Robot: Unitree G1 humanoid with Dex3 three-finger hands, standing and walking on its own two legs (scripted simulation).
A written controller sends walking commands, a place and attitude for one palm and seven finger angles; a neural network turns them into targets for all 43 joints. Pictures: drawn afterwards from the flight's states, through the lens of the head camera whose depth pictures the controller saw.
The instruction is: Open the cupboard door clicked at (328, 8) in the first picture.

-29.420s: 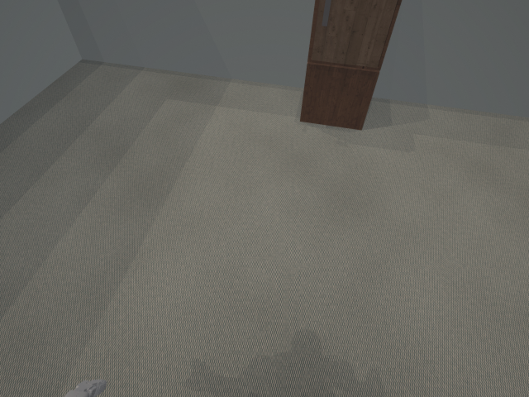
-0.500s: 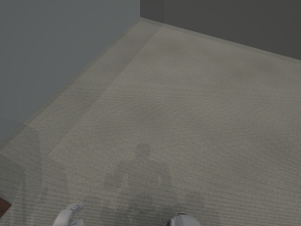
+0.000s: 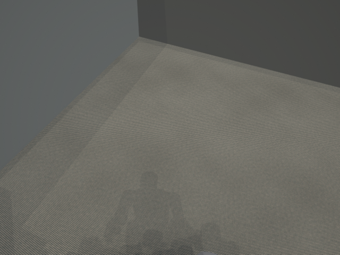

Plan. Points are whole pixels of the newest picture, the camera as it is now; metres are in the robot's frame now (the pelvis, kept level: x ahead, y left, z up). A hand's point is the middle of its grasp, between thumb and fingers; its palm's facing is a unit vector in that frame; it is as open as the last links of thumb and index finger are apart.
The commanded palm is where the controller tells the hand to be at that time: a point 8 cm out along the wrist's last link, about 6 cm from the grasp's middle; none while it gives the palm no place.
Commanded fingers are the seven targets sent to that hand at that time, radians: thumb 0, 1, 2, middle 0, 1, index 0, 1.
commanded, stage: walk to a spot facing it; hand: left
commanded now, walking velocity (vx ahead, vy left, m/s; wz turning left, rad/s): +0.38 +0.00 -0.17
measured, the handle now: out of the picture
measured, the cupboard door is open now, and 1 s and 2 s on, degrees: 49 49 49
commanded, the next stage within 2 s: turn to face it in 0.52 s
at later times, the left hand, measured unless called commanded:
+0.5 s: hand (115, 225) +0.23 +0.16 -0.19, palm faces +0.00 -0.98 -0.17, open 7.3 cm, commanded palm none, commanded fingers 0.00 0.90 0.90 -0.20 -0.30 -0.20 -0.30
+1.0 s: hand (133, 162) +0.45 +0.15 -0.20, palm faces +0.16 -0.97 -0.20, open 7.3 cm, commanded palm none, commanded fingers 0.00 0.90 0.90 -0.20 -0.30 -0.20 -0.30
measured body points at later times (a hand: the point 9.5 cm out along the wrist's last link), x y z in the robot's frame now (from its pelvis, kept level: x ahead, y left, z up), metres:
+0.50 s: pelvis +0.23 -0.03 -0.01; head +0.25 -0.01 +0.43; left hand +0.23 +0.22 -0.18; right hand +0.28 -0.27 -0.15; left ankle +0.26 +0.10 -0.74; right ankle +0.15 -0.14 -0.70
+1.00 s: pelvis +0.40 -0.06 -0.02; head +0.43 -0.03 +0.43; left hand +0.44 +0.20 -0.18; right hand +0.48 -0.30 -0.16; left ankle +0.43 +0.06 -0.74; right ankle +0.36 -0.19 -0.72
